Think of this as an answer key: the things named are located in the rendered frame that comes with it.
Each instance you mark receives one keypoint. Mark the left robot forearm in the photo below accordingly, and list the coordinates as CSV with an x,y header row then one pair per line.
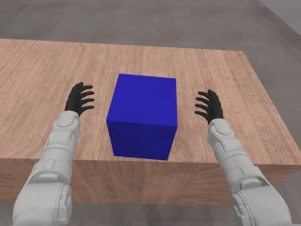
x,y
57,155

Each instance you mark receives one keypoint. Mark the carton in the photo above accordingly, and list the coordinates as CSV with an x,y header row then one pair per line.
x,y
142,119

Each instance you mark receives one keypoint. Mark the pedestal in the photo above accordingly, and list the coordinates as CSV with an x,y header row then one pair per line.
x,y
36,79

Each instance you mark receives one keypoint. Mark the robot right hand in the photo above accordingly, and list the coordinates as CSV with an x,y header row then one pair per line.
x,y
213,108

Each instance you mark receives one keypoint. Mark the robot right upper arm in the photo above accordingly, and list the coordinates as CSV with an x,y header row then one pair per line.
x,y
259,206

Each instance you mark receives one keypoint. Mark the robot left upper arm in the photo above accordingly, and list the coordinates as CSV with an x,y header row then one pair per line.
x,y
44,204

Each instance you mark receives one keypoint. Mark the right robot forearm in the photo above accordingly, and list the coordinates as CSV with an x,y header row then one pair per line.
x,y
240,172

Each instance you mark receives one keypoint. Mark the robot left hand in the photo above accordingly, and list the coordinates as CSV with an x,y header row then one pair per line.
x,y
74,101

